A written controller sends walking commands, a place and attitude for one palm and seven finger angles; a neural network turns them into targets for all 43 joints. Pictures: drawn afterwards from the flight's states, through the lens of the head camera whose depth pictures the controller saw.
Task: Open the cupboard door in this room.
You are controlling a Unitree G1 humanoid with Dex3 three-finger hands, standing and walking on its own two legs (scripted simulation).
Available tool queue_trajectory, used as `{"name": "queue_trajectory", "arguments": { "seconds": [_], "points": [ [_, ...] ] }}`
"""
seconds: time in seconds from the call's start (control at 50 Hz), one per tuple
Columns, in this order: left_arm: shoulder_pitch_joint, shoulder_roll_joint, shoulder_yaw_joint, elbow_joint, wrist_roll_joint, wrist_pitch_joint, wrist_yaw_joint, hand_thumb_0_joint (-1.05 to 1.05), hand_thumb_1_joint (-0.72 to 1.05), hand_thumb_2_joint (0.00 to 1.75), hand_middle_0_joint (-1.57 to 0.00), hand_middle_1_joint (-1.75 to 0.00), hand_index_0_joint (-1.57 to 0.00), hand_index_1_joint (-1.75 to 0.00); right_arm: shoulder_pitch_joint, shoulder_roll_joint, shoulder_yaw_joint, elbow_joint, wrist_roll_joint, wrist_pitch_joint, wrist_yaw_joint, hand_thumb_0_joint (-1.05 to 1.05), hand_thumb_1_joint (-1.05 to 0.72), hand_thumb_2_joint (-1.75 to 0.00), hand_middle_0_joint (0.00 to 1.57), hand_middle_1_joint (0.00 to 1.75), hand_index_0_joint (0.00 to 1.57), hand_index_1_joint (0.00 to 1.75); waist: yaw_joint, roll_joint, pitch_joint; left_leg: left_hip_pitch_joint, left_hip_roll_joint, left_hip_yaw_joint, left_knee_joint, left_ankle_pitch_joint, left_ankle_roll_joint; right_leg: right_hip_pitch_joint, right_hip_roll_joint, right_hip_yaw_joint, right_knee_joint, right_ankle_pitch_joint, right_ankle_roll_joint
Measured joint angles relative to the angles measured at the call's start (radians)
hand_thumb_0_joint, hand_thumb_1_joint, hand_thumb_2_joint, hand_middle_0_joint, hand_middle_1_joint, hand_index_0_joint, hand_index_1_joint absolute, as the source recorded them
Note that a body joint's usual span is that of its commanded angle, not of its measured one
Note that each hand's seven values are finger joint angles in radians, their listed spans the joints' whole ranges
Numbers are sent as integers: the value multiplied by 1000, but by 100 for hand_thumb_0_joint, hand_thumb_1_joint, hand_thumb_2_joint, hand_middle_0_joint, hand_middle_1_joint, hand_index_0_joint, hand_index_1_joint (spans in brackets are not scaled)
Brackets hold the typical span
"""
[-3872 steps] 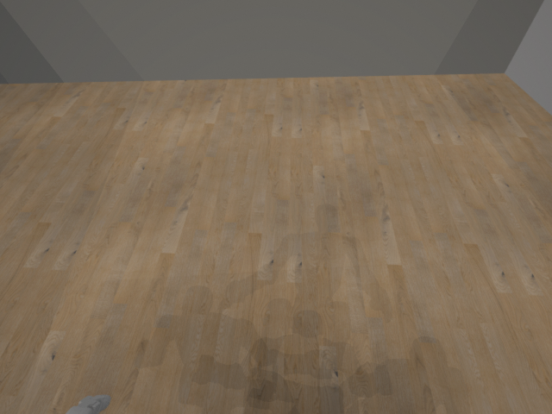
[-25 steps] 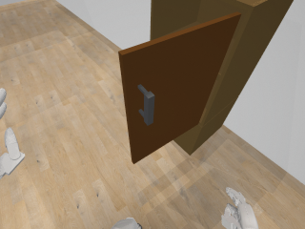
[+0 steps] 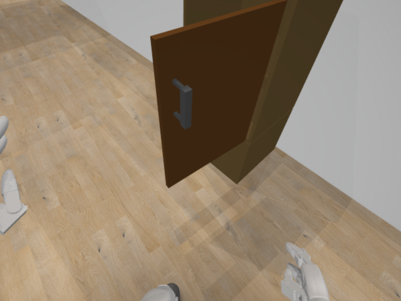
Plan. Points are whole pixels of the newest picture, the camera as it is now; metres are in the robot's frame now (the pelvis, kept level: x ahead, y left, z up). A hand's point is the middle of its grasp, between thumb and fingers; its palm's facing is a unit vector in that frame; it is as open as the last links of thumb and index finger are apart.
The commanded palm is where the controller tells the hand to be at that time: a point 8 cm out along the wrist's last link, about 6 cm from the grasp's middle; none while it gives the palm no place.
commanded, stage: stop stepping back and stand still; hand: left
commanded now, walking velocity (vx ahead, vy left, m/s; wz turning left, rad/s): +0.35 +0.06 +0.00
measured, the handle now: (181, 104) +0.56 +0.10 +0.06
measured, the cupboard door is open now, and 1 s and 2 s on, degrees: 83 83 83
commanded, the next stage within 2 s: let the arm hang, fingers relaxed in 0.50 s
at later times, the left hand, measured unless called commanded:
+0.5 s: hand (9, 236) +0.16 +0.25 +0.17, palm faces +0.42 -0.77 -0.48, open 7.4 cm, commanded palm +0.11 +0.29 +0.19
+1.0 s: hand out of the picture -0.11 +0.19 -0.17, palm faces +0.05 -0.99 -0.15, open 7.2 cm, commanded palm none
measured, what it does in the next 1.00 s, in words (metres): steps on the spot: left foot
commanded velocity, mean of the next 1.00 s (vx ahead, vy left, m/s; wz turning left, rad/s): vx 0.03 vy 0.01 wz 0.00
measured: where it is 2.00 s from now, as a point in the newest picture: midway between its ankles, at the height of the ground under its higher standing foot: outside the picture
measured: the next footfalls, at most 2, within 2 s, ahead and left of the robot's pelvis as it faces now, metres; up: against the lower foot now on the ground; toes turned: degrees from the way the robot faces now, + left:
left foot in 0.12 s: +0.04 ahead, +0.12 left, +0.00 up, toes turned +1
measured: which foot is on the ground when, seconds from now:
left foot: up 0.00-0.10, down 0.12-1.00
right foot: down 0.00-1.00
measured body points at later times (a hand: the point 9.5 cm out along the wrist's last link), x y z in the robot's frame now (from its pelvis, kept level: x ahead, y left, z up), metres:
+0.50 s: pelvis -0.03 -0.01 +0.01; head -0.04 -0.01 +0.46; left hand +0.13 +0.29 +0.20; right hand +0.09 -0.26 -0.09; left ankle +0.00 +0.12 -0.72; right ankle -0.08 -0.09 -0.73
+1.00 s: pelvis -0.08 +0.01 +0.01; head -0.05 +0.03 +0.46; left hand -0.11 +0.24 -0.16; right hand -0.03 -0.23 -0.14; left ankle +0.00 +0.12 -0.73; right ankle -0.08 -0.09 -0.73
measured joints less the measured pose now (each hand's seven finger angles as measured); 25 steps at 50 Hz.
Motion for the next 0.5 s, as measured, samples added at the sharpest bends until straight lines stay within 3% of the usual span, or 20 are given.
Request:
{"name": "queue_trajectory", "arguments": {
  "seconds": [0.04,0.08,0.12,0.18,0.26,0.32,0.38,0.42,0.46,0.5],
  "points": [
    [5,-8,-17,16,1,-2,-8,1,88,90,-21,-31,-21,-30,35,-11,-7,36,14,11,-1,1,-90,-90,21,30,21,30,10,10,-20,14,-8,-9,132,-46,0,11,4,10,20,-8,15],
    [-1,-16,-18,43,10,-7,-8,1,88,90,-21,-31,-22,-30,82,-20,-11,57,24,16,-8,1,-90,-90,21,30,21,30,11,1,-51,82,-9,13,132,-69,11,20,-4,17,38,-25,23],
    [-32,-29,-19,83,17,-11,-4,1,88,90,-21,-31,-22,-30,122,-41,-19,63,28,14,-20,2,-90,-90,21,30,21,30,-3,8,-76,166,-6,23,50,-69,37,11,-6,7,84,-55,29],
    [-101,-53,-13,167,21,-8,4,1,88,90,-21,-31,-21,-30,121,-53,-30,80,32,16,-35,2,-90,-90,21,30,21,30,-19,-13,-66,176,-35,41,49,-67,63,-21,-41,10,172,-58,41],
    [-111,-58,-9,204,29,6,9,1,89,90,-21,-31,-21,-30,101,-38,-33,62,16,-9,-34,2,-90,-90,21,30,21,30,-47,-23,-45,183,-39,61,-5,-13,59,-87,-46,7,237,-117,39],
    [-74,-51,-28,167,36,-4,-2,1,89,90,-21,-31,-21,-30,104,-32,-34,33,14,-15,-25,2,-90,-90,21,30,21,30,-71,3,-24,163,-26,33,-3,-29,43,-77,-28,-29,155,-16,11],
    [-4,-50,-37,111,33,-32,-14,1,89,90,-21,-31,-21,-30,117,-30,-37,45,17,-4,-11,2,-90,-90,21,30,21,30,-45,8,-35,99,-27,-1,198,-129,16,-74,-14,-21,104,15,-7],
    [16,-53,-31,107,36,-56,-12,1,88,90,-21,-31,-21,-30,124,-32,-38,60,21,-3,-12,2,-90,-90,21,30,21,30,-22,1,-40,103,-22,2,248,-155,12,-66,-15,-3,73,34,-8],
    [0,-55,-22,133,41,-70,-7,1,88,90,-21,-31,-22,-30,129,-37,-37,65,23,-9,-20,2,-90,-90,21,30,21,30,-12,0,-35,152,-11,14,164,-126,18,-58,-19,0,60,42,-3],
    [-35,-65,-23,167,39,-69,-2,1,88,90,-21,-31,-22,-30,128,-53,-41,63,25,-20,-28,2,-90,-90,21,30,21,30,-11,24,-27,221,7,10,29,-19,29,-56,-11,-12,71,34,4]
  ]
}}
